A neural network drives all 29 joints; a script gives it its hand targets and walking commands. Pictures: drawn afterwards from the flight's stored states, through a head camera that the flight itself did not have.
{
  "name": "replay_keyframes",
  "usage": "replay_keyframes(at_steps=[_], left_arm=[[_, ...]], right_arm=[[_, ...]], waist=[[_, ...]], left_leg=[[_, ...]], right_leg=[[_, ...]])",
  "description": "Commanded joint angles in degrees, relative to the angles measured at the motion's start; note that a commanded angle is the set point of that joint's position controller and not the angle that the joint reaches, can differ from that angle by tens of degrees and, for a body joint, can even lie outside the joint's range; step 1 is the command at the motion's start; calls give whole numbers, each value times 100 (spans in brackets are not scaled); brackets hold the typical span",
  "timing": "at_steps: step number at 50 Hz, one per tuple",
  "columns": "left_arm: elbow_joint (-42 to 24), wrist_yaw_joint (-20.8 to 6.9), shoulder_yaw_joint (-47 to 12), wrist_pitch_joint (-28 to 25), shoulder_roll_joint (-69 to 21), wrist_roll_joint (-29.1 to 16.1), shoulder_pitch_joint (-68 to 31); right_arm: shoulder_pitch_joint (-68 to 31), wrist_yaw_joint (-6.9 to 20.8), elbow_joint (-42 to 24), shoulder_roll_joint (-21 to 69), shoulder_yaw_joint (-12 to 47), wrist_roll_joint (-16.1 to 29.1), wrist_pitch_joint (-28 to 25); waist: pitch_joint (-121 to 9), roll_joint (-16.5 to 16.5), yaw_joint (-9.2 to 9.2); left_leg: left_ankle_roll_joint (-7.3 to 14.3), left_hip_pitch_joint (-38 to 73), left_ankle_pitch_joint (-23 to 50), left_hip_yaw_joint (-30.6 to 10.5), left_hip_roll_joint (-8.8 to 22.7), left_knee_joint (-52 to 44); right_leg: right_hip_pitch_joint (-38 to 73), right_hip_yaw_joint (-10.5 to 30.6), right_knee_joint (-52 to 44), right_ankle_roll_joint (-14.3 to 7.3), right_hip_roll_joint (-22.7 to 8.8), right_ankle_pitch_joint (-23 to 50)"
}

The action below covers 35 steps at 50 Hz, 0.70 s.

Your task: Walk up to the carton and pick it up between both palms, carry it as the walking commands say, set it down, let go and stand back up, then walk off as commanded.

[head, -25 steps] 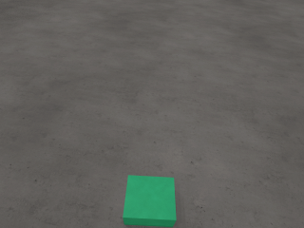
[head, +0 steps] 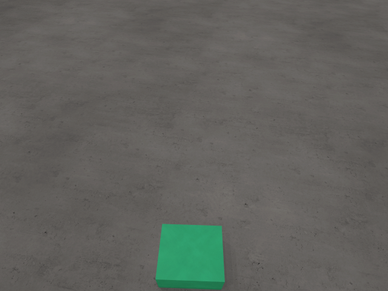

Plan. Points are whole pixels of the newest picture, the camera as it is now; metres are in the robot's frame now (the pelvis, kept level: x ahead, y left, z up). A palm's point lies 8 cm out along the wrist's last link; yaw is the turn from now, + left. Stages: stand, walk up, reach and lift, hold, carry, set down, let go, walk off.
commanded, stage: stand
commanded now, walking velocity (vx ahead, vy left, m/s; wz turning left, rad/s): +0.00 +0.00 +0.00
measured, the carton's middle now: (190, 256) +0.43 +0.02 -0.70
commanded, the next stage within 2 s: reach and lift in 0.72 s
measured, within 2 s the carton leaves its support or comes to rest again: neither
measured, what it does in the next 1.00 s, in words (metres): stands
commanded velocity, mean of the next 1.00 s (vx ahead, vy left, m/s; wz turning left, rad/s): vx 0.00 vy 0.00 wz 0.00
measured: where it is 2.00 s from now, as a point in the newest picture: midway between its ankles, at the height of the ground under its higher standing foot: outside the picture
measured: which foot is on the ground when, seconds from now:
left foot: down 0.00-1.00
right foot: down 0.00-1.00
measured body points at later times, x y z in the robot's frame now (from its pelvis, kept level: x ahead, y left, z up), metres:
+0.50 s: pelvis +0.01 -0.02 +0.00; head +0.03 -0.02 +0.45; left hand +0.00 +0.20 -0.16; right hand -0.03 -0.23 -0.16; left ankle -0.04 +0.12 -0.74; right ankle +0.00 -0.12 -0.74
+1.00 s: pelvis -0.02 -0.01 -0.02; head +0.05 -0.01 +0.42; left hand +0.16 +0.21 -0.15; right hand +0.17 -0.22 -0.15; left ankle -0.04 +0.12 -0.74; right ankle +0.00 -0.12 -0.74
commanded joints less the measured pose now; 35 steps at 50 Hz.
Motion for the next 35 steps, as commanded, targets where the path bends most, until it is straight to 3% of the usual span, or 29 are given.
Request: replay_keyframes(at_steps=[1,2,4,6,8,9,10,11,12,13,14,16,17,19,20,22,23,24,25,26,28,29,30,31,33,34,35], left_arm=[[-11,27,164,5,537,4,595],[30,40,112,21,398,-6,649],[-82,55,82,19,370,21,418],[2,20,104,-31,451,-45,571],[-53,8,115,-34,519,19,442],[23,59,126,-5,499,-26,467],[-18,31,131,-12,499,23,403],[-24,46,94,-27,403,-21,465],[-45,28,67,-36,332,-29,412],[-101,20,106,-54,506,-23,407],[-93,35,119,-73,525,-6,396],[-141,46,130,-67,500,10,337],[-86,55,148,-54,453,12,522],[-47,67,153,-43,455,38,540],[-91,44,140,-49,539,-25,514],[-45,57,125,-49,448,-7,544],[-25,55,119,-40,549,16,513],[-49,59,161,-21,445,-9,448],[-43,41,113,-22,446,-8,473],[-85,31,86,-17,268,-11,366],[-25,59,117,-5,424,-22,475],[35,68,100,1,360,8,549],[6,50,107,17,427,-8,608],[28,63,94,-20,311,-9,590],[24,33,131,-30,506,-22,428],[-80,27,116,-16,481,-4,346],[50,34,125,14,358,-20,530]], right_arm=[[551,-24,63,-249,-14,11,-40],[428,-14,27,-317,-27,-10,-50],[588,-26,70,-404,-55,-25,-1],[616,-16,100,-425,-49,-24,1],[657,-29,147,-372,-60,34,55],[749,-52,85,-254,-51,60,71],[715,-76,117,-288,-67,39,94],[677,-52,120,-263,-56,6,90],[748,-45,129,-253,-58,20,75],[762,-52,138,-334,-68,13,70],[696,-58,158,-475,-106,-2,69],[753,-49,140,-467,-106,0,33],[670,-65,133,-285,-37,-18,13],[833,-58,191,-361,-57,8,19],[825,-62,199,-208,-6,-2,11],[732,-89,107,-303,-32,-22,31],[747,-70,141,-310,-41,-3,43],[678,-62,107,-412,-24,-32,41],[646,-79,141,-435,-45,-31,30],[900,-72,163,-309,-24,-6,29],[711,-85,155,-371,-24,-32,49],[837,-61,140,-358,-42,-38,74],[818,-69,209,-200,10,-10,74],[908,-79,196,-332,-35,-7,73],[741,-48,191,-442,-74,-32,54],[785,-44,170,-481,-53,-58,72],[759,-64,220,-270,-53,24,92]], waist=[[229,32,125],[192,276,103],[335,228,-18],[104,174,69],[187,-153,12],[347,-256,-11],[368,-89,48],[138,146,-13],[226,-118,-27],[98,-193,-24],[87,7,-52],[90,-19,-90],[74,-121,46],[37,-39,-67],[-210,67,7],[168,-148,35],[-59,2,33],[66,-126,49],[14,154,25],[265,55,-29],[448,115,58],[431,185,-14],[277,171,84],[173,92,24],[329,-53,3],[317,39,-1],[387,-165,64]], left_leg=[[94,-663,1111,-416,482,-392],[94,-501,1310,-349,494,-366],[74,-405,1381,-397,499,-430],[107,-184,1509,-378,519,-329],[32,-167,1199,-340,445,-356],[10,-406,991,-404,496,-374],[-1,-297,895,-290,400,-373],[54,-290,1117,-311,473,-293],[3,-180,1043,-312,408,-323],[19,-359,1000,-284,424,-269],[69,-234,1048,-222,427,-260],[44,-234,1365,-296,503,-337],[24,-246,1314,-365,570,-278],[-4,-167,1444,-183,504,-292],[27,-11,1515,-265,524,-278],[51,-166,1668,-309,577,-299],[51,-98,1382,-257,508,-251],[-2,-346,1379,-272,537,-351],[18,-71,1316,-225,528,-304],[-25,-339,1360,-254,524,-307],[-9,-407,1218,-258,564,-382],[-10,-278,1217,-273,592,-420],[-7,-259,1125,-227,554,-316],[-6,-313,1259,-296,512,-290],[-34,-443,923,-215,474,-272],[-71,-434,919,-254,486,-381],[-80,-342,741,-187,472,-360]], right_leg=[[588,508,-152,-201,-607,1387],[510,576,-169,-192,-589,1408],[302,473,-95,-191,-617,1278],[350,547,-193,-219,-563,1258],[258,565,-154,-214,-582,1415],[194,432,-247,-215,-430,948],[84,552,-337,-200,-504,789],[420,587,-272,-272,-503,1231],[102,536,-285,-221,-551,1304],[461,576,-282,-237,-532,1170],[433,756,-298,-304,-600,1519],[473,598,-207,-374,-610,1672],[540,457,-169,-289,-544,1656],[554,562,-189,-312,-631,1801],[659,572,-146,-367,-620,1813],[497,469,-140,-312,-589,1793],[552,538,-144,-316,-616,1954],[615,435,-150,-293,-525,1658],[503,512,-171,-325,-537,1519],[455,444,-160,-282,-495,1424],[263,509,-244,-266,-486,1107],[234,417,-190,-240,-506,1189],[349,584,-223,-272,-505,1245],[553,509,-173,-263,-551,1482],[423,580,-290,-247,-527,1313],[390,499,-248,-229,-510,1106],[310,529,-370,-205,-457,905]])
